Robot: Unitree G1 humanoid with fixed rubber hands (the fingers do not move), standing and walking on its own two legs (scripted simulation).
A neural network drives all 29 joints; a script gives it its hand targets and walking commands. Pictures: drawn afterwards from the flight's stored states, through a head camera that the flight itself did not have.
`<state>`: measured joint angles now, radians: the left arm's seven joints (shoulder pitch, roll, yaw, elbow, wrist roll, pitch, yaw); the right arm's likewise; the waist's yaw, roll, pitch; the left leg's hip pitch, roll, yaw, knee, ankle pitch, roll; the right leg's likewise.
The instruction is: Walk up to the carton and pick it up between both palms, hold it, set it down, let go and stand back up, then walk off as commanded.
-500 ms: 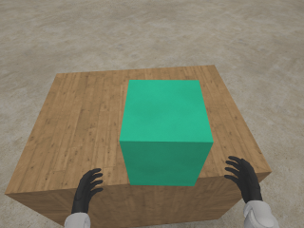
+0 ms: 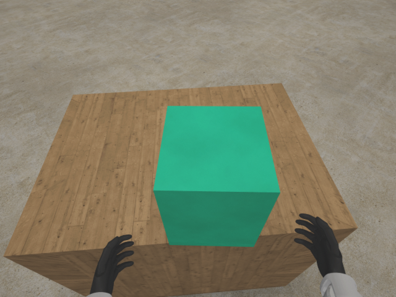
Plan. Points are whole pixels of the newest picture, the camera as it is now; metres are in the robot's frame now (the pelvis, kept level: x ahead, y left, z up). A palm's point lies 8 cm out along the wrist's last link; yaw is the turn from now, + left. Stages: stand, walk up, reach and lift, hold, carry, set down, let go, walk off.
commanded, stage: set down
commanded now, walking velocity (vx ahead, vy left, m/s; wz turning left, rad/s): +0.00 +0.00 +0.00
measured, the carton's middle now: (212, 179) +0.38 -0.02 +0.02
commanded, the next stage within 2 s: let go in 1.28 s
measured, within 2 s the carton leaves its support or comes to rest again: neither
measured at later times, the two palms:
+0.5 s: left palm (109, 278) +0.19 +0.19 -0.04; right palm (323, 273) +0.20 -0.23 -0.05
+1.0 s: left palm (108, 278) +0.19 +0.20 -0.04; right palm (319, 286) +0.18 -0.22 -0.08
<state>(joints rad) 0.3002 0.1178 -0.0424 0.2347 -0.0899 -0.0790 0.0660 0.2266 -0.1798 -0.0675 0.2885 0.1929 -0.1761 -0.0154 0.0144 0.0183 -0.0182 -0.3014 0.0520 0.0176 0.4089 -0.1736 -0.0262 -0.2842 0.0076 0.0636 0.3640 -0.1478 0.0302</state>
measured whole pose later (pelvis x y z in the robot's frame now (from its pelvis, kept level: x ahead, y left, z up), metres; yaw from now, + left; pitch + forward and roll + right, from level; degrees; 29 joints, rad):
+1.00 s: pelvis +0.01 +0.00 +0.00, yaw +0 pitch +4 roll -1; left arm 0.22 0.12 -0.04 0.30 -0.09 0.04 -0.03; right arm 0.23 -0.18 -0.07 0.60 0.11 -0.18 -0.01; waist 0.06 0.02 -0.02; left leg -0.29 0.05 0.02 0.41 -0.19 -0.03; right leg -0.28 0.01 0.06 0.36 -0.16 0.03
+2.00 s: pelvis +0.01 +0.00 -0.01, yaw +0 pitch +1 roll -1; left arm 0.24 0.17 -0.04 0.38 -0.06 -0.05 -0.07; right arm 0.22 -0.27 -0.07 0.66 0.07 -0.07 0.00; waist 0.04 0.03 -0.02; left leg -0.28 0.05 0.02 0.50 -0.25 -0.03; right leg -0.26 0.01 0.06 0.46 -0.22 0.03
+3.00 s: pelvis +0.00 +0.01 -0.02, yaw +0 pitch -2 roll -1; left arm 0.27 0.32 -0.03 0.56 -0.05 0.01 0.00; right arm 0.22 -0.32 -0.07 0.66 0.07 0.00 0.01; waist 0.01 0.01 0.06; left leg -0.28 0.05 0.02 0.63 -0.31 -0.01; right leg -0.26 0.01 0.06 0.58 -0.28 0.03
